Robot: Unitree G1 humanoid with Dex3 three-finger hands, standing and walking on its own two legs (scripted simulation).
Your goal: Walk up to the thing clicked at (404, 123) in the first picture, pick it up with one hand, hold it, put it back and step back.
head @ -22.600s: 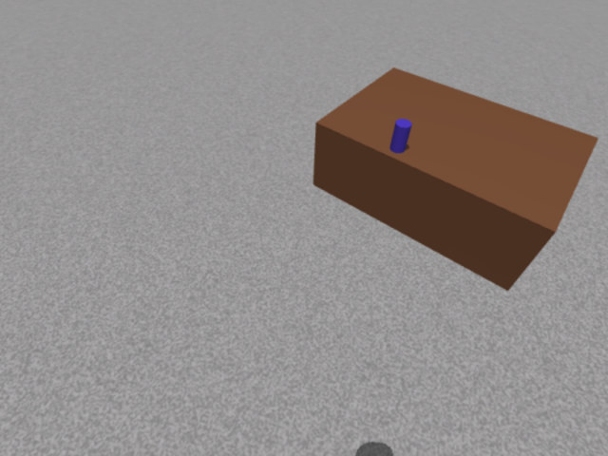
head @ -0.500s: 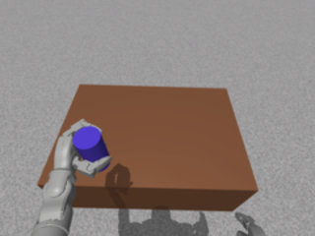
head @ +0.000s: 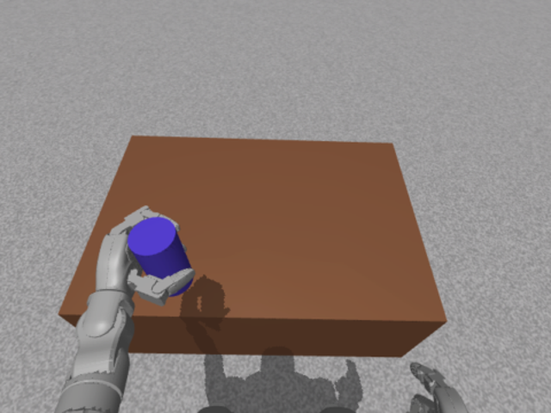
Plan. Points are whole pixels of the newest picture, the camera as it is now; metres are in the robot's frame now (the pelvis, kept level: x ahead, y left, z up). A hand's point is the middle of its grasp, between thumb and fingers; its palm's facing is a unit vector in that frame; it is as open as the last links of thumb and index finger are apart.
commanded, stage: crouch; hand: left
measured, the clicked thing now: (164, 259) +0.33 +0.17 +0.04
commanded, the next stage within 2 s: lower in 1.00 s
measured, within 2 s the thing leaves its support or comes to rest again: neither
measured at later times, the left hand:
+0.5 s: hand (184, 255) +0.42 +0.18 -0.11, palm faces +0.04 -1.00 -0.02, open 9.3 cm
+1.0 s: hand (189, 263) +0.43 +0.18 -0.17, palm faces +0.08 -1.00 -0.03, open 9.3 cm
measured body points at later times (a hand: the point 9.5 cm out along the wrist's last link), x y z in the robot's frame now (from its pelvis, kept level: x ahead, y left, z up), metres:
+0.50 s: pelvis -0.02 +0.00 -0.12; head +0.12 +0.01 +0.31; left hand +0.41 +0.23 -0.11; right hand +0.04 -0.26 -0.25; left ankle +0.03 +0.14 -0.70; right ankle +0.02 -0.14 -0.70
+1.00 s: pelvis -0.03 +0.01 -0.18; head +0.13 +0.03 +0.24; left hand +0.42 +0.23 -0.17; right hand +0.06 -0.26 -0.30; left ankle +0.03 +0.14 -0.70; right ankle +0.02 -0.14 -0.70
